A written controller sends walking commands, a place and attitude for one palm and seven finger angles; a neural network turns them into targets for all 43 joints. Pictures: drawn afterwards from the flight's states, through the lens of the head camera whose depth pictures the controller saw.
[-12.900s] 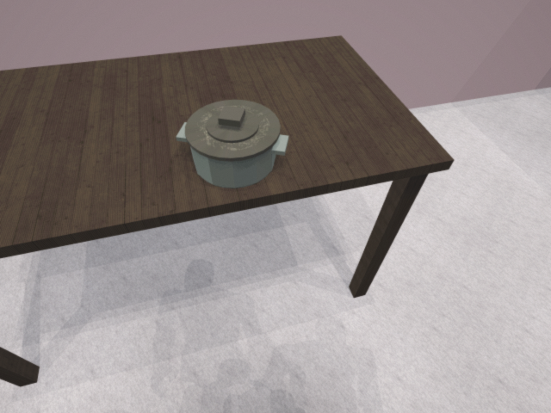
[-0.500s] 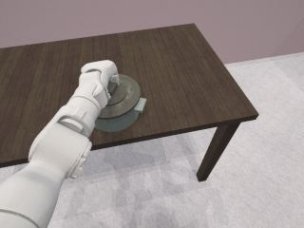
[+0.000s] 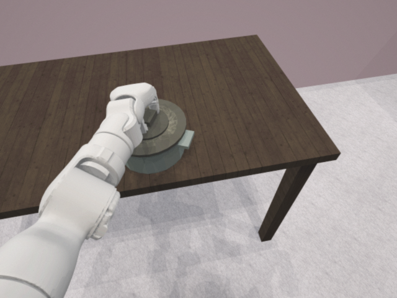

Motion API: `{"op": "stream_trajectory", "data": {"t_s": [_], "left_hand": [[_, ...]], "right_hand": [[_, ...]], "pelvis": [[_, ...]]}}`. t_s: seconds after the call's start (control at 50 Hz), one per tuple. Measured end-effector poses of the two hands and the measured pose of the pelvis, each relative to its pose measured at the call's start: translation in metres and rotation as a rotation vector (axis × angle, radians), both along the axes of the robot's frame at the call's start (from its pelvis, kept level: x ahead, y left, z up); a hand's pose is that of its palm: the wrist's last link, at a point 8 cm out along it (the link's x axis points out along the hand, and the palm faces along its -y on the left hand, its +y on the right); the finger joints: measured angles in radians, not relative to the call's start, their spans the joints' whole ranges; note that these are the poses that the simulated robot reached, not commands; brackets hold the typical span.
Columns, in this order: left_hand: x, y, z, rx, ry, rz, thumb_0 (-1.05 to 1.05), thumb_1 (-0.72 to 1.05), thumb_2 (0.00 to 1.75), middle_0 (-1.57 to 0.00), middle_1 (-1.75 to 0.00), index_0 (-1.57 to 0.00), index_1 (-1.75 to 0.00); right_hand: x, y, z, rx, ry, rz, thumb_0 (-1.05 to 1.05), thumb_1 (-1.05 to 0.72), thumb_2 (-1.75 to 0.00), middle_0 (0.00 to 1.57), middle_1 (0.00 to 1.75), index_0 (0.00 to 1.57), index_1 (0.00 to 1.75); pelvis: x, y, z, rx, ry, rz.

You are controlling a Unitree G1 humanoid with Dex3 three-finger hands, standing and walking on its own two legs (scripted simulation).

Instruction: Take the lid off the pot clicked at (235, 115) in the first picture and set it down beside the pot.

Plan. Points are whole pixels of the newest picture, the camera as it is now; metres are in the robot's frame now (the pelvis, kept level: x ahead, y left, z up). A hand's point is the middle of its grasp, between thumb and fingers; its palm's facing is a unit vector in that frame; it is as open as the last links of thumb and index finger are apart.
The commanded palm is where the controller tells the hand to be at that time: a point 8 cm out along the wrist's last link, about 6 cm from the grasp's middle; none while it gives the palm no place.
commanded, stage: close the fingers and squeeze the knob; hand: left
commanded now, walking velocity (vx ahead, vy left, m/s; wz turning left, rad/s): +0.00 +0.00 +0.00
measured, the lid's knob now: (145, 117) +0.50 +0.10 +0.08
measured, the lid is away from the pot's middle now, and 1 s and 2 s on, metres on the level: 0.00 0.01 0.02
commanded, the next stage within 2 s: lift the lid straight up in 0.28 s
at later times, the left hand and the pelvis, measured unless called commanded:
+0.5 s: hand (139, 121) +0.47 +0.11 +0.10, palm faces -0.36 -0.09 -0.93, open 7.9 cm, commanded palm +0.47 +0.11 +0.17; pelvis +0.00 +0.00 +0.00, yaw +0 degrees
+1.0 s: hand (139, 112) +0.47 +0.10 +0.13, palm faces -0.34 -0.10 -0.94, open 7.9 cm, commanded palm +0.48 +0.11 +0.21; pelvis -0.01 +0.00 +0.00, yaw +0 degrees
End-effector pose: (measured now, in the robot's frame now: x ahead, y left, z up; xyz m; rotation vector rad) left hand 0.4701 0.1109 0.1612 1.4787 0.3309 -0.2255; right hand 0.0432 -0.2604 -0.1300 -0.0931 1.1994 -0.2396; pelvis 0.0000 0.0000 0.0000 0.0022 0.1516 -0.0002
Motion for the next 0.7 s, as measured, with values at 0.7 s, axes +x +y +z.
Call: {"op": "stream_trajectory", "data": {"t_s": [0.7], "left_hand": [[-0.004, 0.001, 0.003, -0.011, 0.004, -0.013, -0.01, 0.32, 0.77, -0.81, -1.07, -0.52, -0.92]], "right_hand": [[-0.01, 0.001, -0.001, -0.004, -0.015, -0.003, 0.01, -0.9, -0.9, 0.2, 0.3, 0.2, 0.3]], "pelvis": [[-0.003, 0.001, 0.001, 0.001, -0.012, 0.001]]}}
